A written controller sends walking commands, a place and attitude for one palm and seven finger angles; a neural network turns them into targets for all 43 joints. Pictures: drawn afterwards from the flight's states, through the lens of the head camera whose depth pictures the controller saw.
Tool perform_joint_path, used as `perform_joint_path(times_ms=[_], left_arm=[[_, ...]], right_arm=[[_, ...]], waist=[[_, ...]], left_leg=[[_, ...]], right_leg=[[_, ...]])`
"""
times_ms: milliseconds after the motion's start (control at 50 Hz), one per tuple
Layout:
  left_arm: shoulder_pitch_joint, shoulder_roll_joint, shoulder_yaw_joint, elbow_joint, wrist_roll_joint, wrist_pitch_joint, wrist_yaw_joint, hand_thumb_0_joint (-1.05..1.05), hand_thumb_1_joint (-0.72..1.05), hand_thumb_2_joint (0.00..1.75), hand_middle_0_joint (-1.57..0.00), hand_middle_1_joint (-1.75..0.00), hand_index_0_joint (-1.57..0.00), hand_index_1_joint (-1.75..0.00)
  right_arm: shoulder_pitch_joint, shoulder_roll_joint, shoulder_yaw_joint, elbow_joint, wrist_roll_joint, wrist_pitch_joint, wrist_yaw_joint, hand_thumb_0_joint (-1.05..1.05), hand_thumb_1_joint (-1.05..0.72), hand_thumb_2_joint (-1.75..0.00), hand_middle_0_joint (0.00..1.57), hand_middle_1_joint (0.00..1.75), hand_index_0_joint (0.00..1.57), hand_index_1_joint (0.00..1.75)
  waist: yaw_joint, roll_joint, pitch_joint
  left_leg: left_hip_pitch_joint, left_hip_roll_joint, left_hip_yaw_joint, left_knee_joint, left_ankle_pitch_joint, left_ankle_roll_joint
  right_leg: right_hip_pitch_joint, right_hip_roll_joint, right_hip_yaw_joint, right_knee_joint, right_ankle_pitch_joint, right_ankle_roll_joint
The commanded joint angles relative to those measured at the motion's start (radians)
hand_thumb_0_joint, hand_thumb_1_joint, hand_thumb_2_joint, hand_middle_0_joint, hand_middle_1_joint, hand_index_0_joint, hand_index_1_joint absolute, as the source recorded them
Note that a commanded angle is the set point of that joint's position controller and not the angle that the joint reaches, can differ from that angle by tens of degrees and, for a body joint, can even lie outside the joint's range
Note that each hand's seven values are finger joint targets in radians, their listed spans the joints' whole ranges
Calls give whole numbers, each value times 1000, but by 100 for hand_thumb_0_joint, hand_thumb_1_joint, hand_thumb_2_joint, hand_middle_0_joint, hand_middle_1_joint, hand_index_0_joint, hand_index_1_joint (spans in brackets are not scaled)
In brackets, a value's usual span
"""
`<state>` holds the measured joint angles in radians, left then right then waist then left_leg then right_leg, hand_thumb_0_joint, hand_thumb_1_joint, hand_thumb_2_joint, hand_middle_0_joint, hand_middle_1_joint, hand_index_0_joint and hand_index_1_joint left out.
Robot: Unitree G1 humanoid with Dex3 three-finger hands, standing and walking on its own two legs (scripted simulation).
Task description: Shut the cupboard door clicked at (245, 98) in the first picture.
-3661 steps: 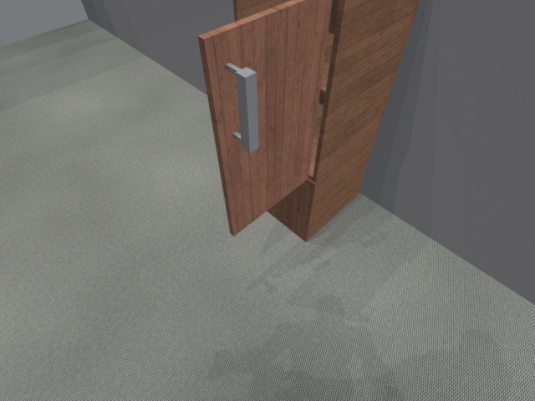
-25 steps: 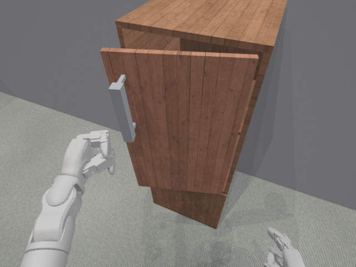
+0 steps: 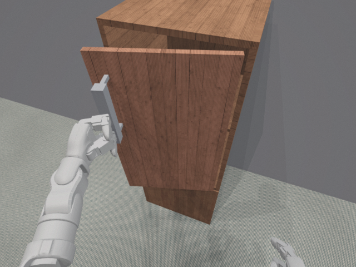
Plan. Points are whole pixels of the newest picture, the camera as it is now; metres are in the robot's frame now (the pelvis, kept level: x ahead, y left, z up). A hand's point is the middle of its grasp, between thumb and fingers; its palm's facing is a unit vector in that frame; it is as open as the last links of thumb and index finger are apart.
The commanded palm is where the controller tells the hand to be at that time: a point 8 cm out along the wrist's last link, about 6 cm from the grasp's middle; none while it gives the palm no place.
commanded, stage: bring the fist close to the handle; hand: left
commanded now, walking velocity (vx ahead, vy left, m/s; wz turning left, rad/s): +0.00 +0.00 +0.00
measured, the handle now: (111, 110) +0.46 +0.19 +0.11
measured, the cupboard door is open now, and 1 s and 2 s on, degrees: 17 8 0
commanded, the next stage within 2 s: push the door shut along its arc in 0.24 s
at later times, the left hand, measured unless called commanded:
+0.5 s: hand (116, 138) +0.37 +0.16 +0.11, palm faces -0.06 -1.00 -0.04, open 3.1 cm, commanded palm +0.35 +0.21 +0.12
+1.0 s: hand (118, 120) +0.42 +0.16 +0.11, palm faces -0.17 -0.98 -0.03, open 3.2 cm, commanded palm +0.42 +0.20 +0.12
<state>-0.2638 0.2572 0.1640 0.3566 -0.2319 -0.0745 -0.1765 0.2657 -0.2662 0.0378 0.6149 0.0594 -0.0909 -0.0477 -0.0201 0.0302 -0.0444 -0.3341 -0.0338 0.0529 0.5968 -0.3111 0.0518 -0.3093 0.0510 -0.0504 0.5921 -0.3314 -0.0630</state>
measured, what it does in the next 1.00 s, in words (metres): stands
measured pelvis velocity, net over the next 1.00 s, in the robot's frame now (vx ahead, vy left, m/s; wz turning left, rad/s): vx -0.01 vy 0.01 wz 0.02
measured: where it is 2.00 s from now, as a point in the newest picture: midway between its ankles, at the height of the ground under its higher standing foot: outside the picture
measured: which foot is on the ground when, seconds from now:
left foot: down 0.00-1.00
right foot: down 0.00-1.00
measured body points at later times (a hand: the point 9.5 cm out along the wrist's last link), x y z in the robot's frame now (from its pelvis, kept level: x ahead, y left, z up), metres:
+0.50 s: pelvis -0.01 +0.00 +0.00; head +0.00 +0.00 +0.45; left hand +0.36 +0.21 +0.12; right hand +0.14 -0.24 -0.10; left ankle +0.00 +0.09 -0.73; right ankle -0.02 -0.08 -0.73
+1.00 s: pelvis -0.01 +0.01 -0.01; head +0.03 +0.01 +0.44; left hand +0.43 +0.22 +0.12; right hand +0.06 -0.25 -0.12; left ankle +0.00 +0.09 -0.73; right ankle -0.02 -0.08 -0.73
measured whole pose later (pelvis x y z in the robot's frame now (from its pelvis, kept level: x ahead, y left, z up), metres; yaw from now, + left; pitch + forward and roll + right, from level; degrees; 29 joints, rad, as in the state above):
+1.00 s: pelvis -0.01 +0.01 -0.01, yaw +1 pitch +6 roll -1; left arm -0.73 0.36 0.15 0.97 -0.21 -0.24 -0.32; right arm 0.33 -0.29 0.03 0.69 0.06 -0.07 -0.04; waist -0.08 0.02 -0.04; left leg -0.46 -0.05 0.04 0.65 -0.31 0.07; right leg -0.42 0.03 -0.07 0.64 -0.33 -0.05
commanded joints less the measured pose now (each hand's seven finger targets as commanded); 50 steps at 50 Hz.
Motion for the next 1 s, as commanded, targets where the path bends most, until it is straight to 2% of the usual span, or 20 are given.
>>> perform_joint_path(times_ms=[0,60,80,140,160,200,260,300,360,420,460,540,620,680,700,760,840,900,940,980], left_arm=[[-309,222,110,-204,-5,-101,20,0,90,90,-130,-150,-130,-150],[-282,210,91,-199,-3,-81,6,0,90,90,-130,-150,-130,-150],[-283,166,49,-208,-5,-72,-2,0,90,90,-130,-150,-130,-150],[-357,154,28,-214,-21,-66,-9,0,90,90,-130,-150,-130,-150],[-355,193,64,-198,-25,-68,-4,0,90,90,-130,-150,-130,-150],[-429,152,15,-216,-24,-83,-1,0,90,90,-130,-150,-130,-150],[-423,181,39,-233,-11,-111,23,0,90,90,-130,-150,-130,-150],[-417,137,6,-209,-5,-113,30,0,90,90,-130,-150,-130,-150],[-414,193,44,-110,12,-95,40,0,90,90,-130,-150,-130,-150],[-528,204,39,-40,18,-83,30,0,90,90,-130,-150,-130,-150],[-597,207,29,-19,16,-88,18,0,90,90,-130,-150,-130,-150],[-687,180,1,-14,7,-137,-12,0,90,90,-130,-150,-130,-150],[-749,228,38,125,-3,-152,-43,0,90,90,-130,-150,-130,-150],[-833,208,11,193,-2,-170,-65,0,90,90,-130,-150,-130,-150],[-869,239,31,200,-2,-178,-70,0,90,90,-130,-150,-130,-150],[-915,224,4,257,3,-190,-94,0,90,90,-130,-150,-130,-150],[-951,239,20,334,-3,-213,-125,0,90,90,-130,-150,-130,-150],[-1020,208,-16,352,-5,-234,-150,0,90,90,-130,-150,-130,-150],[-1027,249,15,388,-4,-245,-161,0,90,90,-130,-150,-130,-150],[-1087,229,-12,403,-6,-252,-171,0,90,90,-130,-150,-130,-150]], right_arm=[[-78,-120,-46,-150,4,-49,2,0,-90,-90,20,30,20,30],[-82,-125,-50,-159,9,-39,4,0,-90,-90,20,30,20,30],[-89,-119,-48,-165,14,-38,5,0,-90,-90,20,30,20,30],[-90,-123,-45,-160,16,-40,-4,0,-90,-90,20,30,20,30],[-86,-129,-50,-156,15,-37,-9,0,-90,-90,20,30,20,30],[-97,-123,-43,-156,17,-42,-12,0,-90,-90,20,30,20,30],[-92,-125,-47,-147,9,-49,-13,0,-90,-90,20,30,20,30],[-91,-115,-41,-145,10,-53,-7,0,-90,-90,20,30,20,30],[-80,-129,-41,-129,9,-40,-6,0,-90,-90,20,30,20,30],[-82,-131,-36,-123,10,-26,-9,0,-90,-90,20,30,20,30],[-77,-133,-35,-123,10,-19,-13,0,-90,-90,20,30,20,30],[-60,-127,-37,-117,8,-31,-10,0,-90,-90,20,30,20,30],[-20,-141,-39,-91,6,-21,-11,0,-90,-90,20,30,20,30],[-8,-144,-43,-79,9,-20,-12,0,-90,-90,20,30,20,30],[3,-150,-46,-70,8,-21,-12,0,-90,-90,20,30,20,30],[28,-156,-49,-56,7,-19,-11,0,-90,-90,20,30,20,30],[58,-166,-54,-43,3,-22,-5,0,-90,-90,20,30,20,30],[72,-170,-56,-37,2,-27,-3,0,-90,-90,20,30,20,30],[87,-180,-59,-29,0,-25,-3,0,-90,-90,20,30,20,30],[92,-179,-56,-23,-2,-25,-3,0,-90,-90,20,30,20,30]], waist=[[21,-37,-252],[21,-17,-245],[12,7,-233],[-10,-17,-199],[-10,-74,-193],[-22,-48,-188],[-6,-8,-243],[-6,-6,-244],[-9,-43,-198],[-31,-65,-168],[-38,-60,-189],[-35,39,-301],[-60,-65,-271],[-76,-55,-247],[-79,-47,-263],[-91,-3,-298],[-92,-17,-331],[-110,2,-334],[-112,-22,-331],[-131,-13,-316]], left_leg=[[127,28,-59,-41,291,-7],[130,26,-54,-43,275,-5],[139,26,-52,-45,275,-5],[142,29,-65,-49,222,-4],[132,33,-68,-48,208,-1],[140,30,-76,-58,174,-2],[181,34,-82,-57,203,-4],[188,34,-89,-61,215,-9],[147,35,-88,-64,174,-8],[115,31,-84,-67,136,-5],[126,31,-84,-63,140,-2],[217,32,-100,-47,239,-12],[153,30,-97,-36,224,-5],[143,28,-100,-35,197,-1],[152,28,-103,-32,201,-2],[179,27,-109,-19,232,-5],[178,28,-118,-7,235,-8],[197,30,-128,0,253,-10],[182,33,-131,4,236,-10],[168,30,-129,12,232,-6]], right_leg=[[77,-53,67,-64,403,47],[77,-55,73,-76,389,51],[61,-54,69,-80,387,51],[21,-46,65,-100,313,49],[28,-47,68,-107,295,55],[1,-45,61,-107,238,48],[12,-43,57,-96,242,40],[2,-42,47,-86,250,37],[-7,-44,53,-97,214,40],[-23,-48,64,-109,186,44],[-21,-48,67,-108,186,44],[-23,-40,53,-73,256,28],[-28,-38,57,-74,272,37],[-62,-38,56,-75,242,37],[-68,-37,56,-73,243,35],[-90,-37,51,-57,254,30],[-109,-32,46,-43,253,28],[-146,-28,41,-32,253,26],[-158,-26,40,-30,237,25],[-175,-25,42,-27,238,28]])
